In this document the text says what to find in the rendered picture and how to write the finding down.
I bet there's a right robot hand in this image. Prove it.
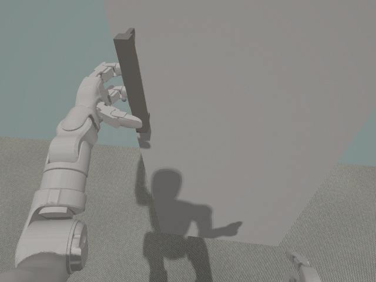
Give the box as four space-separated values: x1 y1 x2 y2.
280 249 322 282

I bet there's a handle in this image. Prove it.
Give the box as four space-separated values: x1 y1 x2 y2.
113 28 150 133

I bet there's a fridge door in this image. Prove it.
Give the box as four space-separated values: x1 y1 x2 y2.
103 0 376 246

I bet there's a robot left upper arm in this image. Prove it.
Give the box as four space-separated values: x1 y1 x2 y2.
0 219 88 282

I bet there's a left robot hand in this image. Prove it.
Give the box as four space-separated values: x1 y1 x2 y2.
75 62 142 129

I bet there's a robot left forearm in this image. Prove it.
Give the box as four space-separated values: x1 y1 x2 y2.
15 106 100 267

